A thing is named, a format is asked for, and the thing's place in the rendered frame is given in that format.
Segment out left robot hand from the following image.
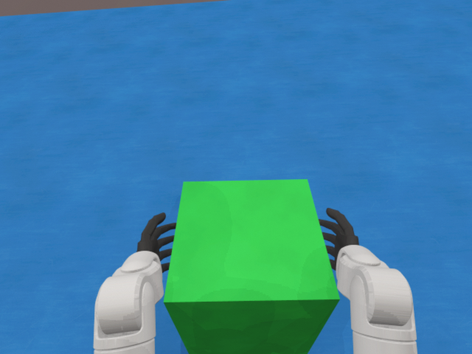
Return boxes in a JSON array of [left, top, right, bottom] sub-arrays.
[[136, 212, 176, 273]]

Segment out robot right forearm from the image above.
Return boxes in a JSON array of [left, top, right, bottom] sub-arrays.
[[336, 245, 417, 354]]

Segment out right robot hand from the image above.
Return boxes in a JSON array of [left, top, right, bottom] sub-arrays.
[[319, 208, 359, 271]]

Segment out robot left forearm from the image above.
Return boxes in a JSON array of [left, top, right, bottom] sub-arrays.
[[94, 251, 164, 354]]

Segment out carton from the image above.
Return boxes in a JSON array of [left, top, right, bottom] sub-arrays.
[[164, 179, 340, 354]]

